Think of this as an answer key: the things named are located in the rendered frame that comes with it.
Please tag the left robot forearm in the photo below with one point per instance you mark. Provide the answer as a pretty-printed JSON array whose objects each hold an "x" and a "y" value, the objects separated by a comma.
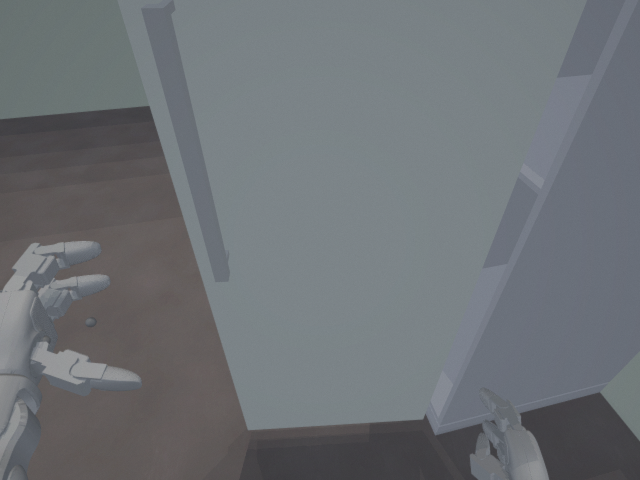
[{"x": 20, "y": 429}]

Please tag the robot left hand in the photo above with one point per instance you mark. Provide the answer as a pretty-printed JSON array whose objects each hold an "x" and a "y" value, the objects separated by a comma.
[{"x": 26, "y": 315}]

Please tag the robot right hand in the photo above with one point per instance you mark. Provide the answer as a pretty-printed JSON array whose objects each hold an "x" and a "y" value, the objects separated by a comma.
[{"x": 517, "y": 449}]

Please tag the handle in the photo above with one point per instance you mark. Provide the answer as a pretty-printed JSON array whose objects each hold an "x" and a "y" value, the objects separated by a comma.
[{"x": 160, "y": 29}]

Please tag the fridge door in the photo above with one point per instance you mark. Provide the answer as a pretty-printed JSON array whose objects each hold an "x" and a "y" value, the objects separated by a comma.
[{"x": 361, "y": 155}]

